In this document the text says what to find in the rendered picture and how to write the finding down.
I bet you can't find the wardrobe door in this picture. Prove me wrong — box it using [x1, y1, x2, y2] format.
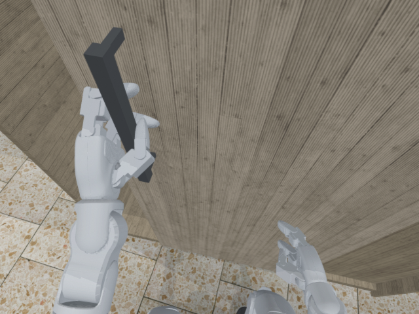
[31, 0, 419, 272]
[323, 221, 419, 284]

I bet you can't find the left robot hand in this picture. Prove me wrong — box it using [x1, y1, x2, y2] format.
[75, 83, 160, 200]

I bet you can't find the handle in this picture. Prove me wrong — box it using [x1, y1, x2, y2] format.
[84, 27, 156, 183]

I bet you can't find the right robot forearm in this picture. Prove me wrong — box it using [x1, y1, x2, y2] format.
[304, 282, 347, 314]

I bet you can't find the left robot forearm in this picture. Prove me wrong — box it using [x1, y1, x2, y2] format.
[52, 199, 128, 314]

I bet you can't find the right robot hand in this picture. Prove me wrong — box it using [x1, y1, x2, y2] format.
[276, 220, 327, 292]

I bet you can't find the robot right thigh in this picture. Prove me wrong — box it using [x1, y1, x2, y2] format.
[246, 290, 296, 314]

